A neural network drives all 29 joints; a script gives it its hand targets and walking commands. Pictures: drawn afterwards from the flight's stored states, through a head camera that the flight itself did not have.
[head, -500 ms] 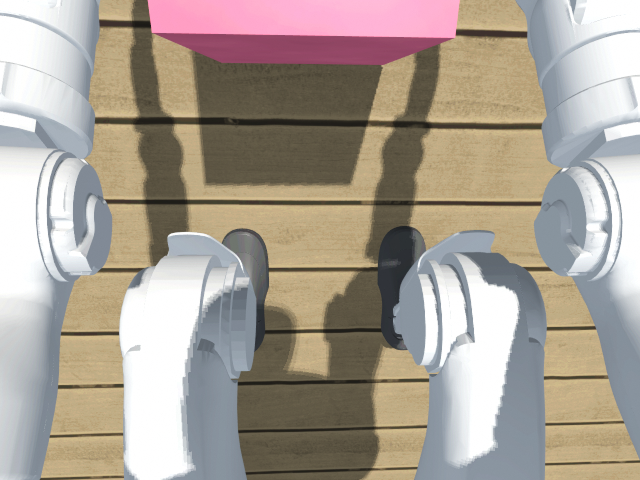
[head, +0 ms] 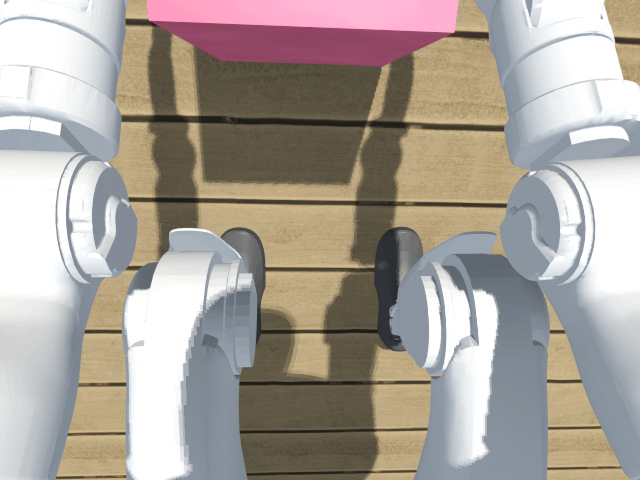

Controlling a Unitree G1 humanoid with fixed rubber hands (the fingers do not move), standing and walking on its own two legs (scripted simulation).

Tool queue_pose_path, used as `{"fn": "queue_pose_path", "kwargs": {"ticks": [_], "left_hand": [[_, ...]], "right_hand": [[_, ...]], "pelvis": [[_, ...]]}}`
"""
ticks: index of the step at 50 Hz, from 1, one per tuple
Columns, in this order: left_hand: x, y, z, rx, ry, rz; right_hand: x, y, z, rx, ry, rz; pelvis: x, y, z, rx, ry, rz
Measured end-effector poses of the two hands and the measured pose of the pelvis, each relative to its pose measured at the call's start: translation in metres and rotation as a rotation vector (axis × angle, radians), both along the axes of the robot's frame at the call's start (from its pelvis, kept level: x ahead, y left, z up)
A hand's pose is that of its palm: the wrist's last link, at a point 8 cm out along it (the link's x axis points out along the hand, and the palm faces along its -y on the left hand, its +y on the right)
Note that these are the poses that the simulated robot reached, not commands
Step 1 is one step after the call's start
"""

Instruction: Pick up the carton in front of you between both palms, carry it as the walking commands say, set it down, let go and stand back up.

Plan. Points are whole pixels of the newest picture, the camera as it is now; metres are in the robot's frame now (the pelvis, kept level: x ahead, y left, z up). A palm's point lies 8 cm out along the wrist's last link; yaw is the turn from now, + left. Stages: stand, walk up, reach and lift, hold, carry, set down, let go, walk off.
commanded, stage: reach and lift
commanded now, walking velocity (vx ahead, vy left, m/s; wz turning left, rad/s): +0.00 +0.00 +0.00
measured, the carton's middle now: out of the picture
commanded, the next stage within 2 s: none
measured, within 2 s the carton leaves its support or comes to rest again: leaves its support in 0.24 s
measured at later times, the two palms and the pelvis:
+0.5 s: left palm out of the picture +0.53 +0.18 -0.04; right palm out of the picture +0.55 -0.11 -0.04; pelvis +0.00 +0.00 +0.04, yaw +1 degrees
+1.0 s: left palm out of the picture +0.49 +0.18 +0.11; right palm out of the picture +0.50 -0.12 +0.11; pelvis +0.01 -0.01 +0.16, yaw +2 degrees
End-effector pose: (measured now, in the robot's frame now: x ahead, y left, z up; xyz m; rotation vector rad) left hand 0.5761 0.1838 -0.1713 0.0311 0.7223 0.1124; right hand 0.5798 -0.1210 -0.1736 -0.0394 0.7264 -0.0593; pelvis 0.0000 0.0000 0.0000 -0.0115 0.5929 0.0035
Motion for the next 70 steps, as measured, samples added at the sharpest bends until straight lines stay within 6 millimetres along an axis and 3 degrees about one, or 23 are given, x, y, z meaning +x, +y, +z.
{"fn": "queue_pose_path", "kwargs": {"ticks": [9,14,21,25,30,41,49,70], "left_hand": [[-0.003,0.002,-0.003,-0.048,-0.001,-0.007],[-0.008,-0.007,0.012,-0.007,-0.003,0.043],[-0.027,-0.005,0.086,-0.036,-0.051,0.074],[-0.048,0.000,0.133,-0.032,-0.032,0.091],[-0.064,0.001,0.178,-0.029,-0.021,0.082],[-0.071,-0.010,0.233,-0.029,-0.036,0.066],[-0.085,-0.008,0.272,-0.032,-0.030,0.077],[-0.131,-0.017,0.410,-0.049,-0.028,0.086]], "right_hand": [[-0.002,-0.002,-0.002,0.040,-0.006,-0.008],[-0.002,-0.001,0.019,-0.011,-0.012,-0.042],[-0.017,0.001,0.092,0.013,-0.059,-0.045],[-0.033,0.006,0.137,0.030,-0.038,-0.039],[-0.052,0.007,0.179,0.025,-0.027,-0.038],[-0.065,-0.005,0.233,0.028,-0.043,-0.054],[-0.075,-0.002,0.274,0.023,-0.037,-0.043],[-0.121,-0.011,0.413,0.037,-0.034,-0.060]], "pelvis": [[0.008,0.004,-0.007,-0.004,0.012,0.002],[0.011,0.004,-0.003,-0.010,0.033,0.007],[0.008,-0.002,0.021,-0.010,0.092,0.020],[0.004,-0.005,0.043,-0.005,0.128,0.024],[-0.007,-0.007,0.072,-0.006,0.140,0.033],[-0.014,-0.006,0.116,-0.003,0.164,0.029],[0.003,-0.006,0.153,0.001,0.165,0.028],[0.046,-0.003,0.270,0.006,-0.036,0.033]]}}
